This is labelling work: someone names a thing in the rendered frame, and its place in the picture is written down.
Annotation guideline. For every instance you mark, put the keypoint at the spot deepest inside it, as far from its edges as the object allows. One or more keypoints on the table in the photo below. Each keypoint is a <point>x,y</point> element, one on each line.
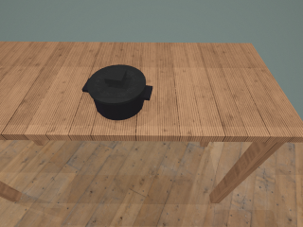
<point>201,92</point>

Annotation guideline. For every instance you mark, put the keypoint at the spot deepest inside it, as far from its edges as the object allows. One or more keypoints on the knob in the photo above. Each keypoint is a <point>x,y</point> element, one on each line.
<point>115,76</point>

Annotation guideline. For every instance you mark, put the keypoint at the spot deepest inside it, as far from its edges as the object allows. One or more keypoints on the lid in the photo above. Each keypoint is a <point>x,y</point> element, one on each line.
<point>110,94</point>

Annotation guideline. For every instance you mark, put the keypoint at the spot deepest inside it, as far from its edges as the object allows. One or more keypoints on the pot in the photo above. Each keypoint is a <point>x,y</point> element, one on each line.
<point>122,111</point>

